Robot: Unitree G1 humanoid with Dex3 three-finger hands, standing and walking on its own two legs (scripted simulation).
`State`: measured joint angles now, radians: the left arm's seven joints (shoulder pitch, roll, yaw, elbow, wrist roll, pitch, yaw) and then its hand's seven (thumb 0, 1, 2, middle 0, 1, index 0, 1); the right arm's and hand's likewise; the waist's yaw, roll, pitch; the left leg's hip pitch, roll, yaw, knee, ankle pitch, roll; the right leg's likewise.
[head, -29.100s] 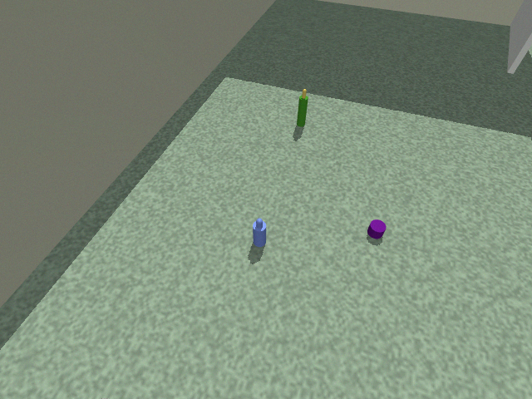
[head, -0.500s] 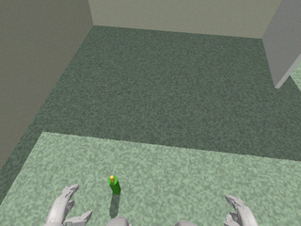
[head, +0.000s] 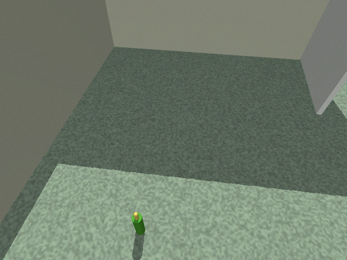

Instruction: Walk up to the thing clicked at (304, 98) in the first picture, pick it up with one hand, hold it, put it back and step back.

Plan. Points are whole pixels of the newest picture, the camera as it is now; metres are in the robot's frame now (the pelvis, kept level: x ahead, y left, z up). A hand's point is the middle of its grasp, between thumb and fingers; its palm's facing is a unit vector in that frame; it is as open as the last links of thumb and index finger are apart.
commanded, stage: stand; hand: left
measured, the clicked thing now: (138, 222) +0.41 +0.19 -0.65
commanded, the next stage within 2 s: step back in 1.62 s
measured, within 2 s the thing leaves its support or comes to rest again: neither
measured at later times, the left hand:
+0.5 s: hand out of the picture +0.03 +0.24 -0.15, palm faces -0.01 -0.94 -0.34, open 7.4 cm
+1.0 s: hand out of the picture +0.10 +0.23 -0.14, palm faces -0.02 -0.94 -0.34, open 7.4 cm
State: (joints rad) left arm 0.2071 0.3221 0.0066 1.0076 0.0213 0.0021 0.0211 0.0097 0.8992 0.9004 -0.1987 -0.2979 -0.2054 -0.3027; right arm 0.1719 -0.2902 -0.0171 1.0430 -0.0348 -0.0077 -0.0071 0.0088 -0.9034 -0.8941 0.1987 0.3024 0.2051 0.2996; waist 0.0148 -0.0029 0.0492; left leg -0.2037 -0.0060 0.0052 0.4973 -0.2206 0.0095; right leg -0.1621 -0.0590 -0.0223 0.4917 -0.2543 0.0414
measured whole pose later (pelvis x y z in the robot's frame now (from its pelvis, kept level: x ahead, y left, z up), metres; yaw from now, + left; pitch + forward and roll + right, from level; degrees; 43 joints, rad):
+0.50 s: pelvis +0.00 -0.01 +0.01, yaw +0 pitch -3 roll +0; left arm 0.19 0.33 0.00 1.15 0.02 -0.01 0.01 0.01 0.90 0.90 -0.20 -0.30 -0.21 -0.30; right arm 0.17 -0.33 -0.02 1.14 -0.03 0.00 0.01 0.01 -0.90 -0.89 0.20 0.30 0.20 0.30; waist 0.00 0.01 0.06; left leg -0.18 0.01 0.00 0.39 -0.16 -0.01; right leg -0.14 -0.04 -0.03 0.40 -0.20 0.02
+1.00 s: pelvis +0.02 -0.02 +0.01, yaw -1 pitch -3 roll +0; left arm 0.09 0.33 0.01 1.14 0.01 -0.01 0.01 0.01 0.90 0.90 -0.20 -0.30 -0.21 -0.30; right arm 0.10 -0.33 -0.01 1.15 -0.02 -0.01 0.00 0.01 -0.90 -0.89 0.20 0.30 0.20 0.30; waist 0.00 0.01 0.05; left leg -0.12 0.02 0.01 0.32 -0.15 -0.02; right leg -0.09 -0.03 -0.02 0.34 -0.20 0.02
